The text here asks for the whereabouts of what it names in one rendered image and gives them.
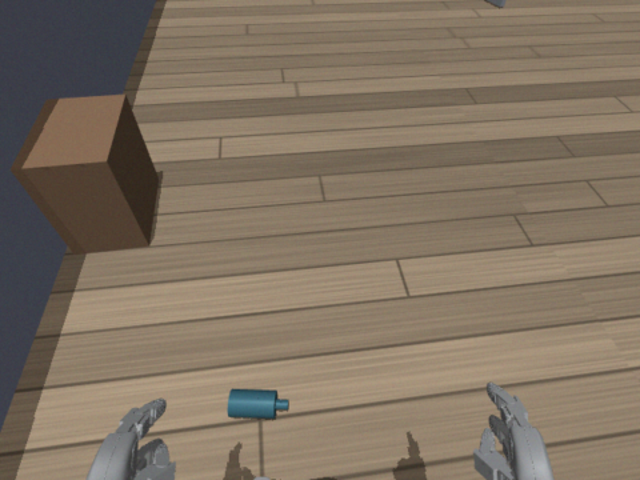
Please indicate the left robot hand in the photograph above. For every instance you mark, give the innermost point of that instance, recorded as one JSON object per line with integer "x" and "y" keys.
{"x": 118, "y": 457}

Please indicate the right robot hand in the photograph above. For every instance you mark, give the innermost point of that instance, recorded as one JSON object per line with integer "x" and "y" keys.
{"x": 523, "y": 445}

